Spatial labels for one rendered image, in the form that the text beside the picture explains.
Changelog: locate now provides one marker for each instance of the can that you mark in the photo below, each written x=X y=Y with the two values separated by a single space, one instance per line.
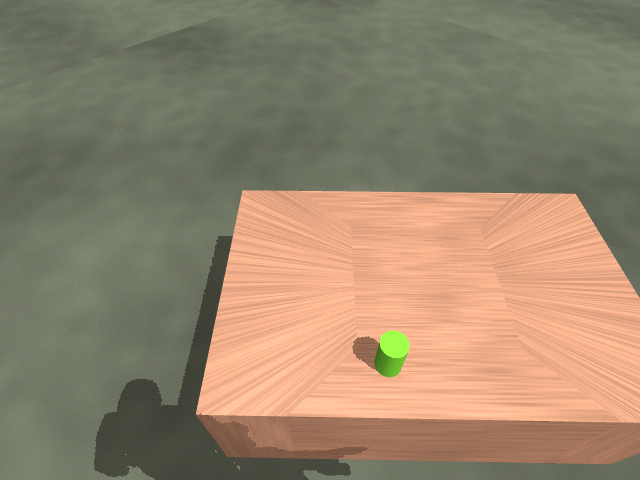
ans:
x=391 y=353

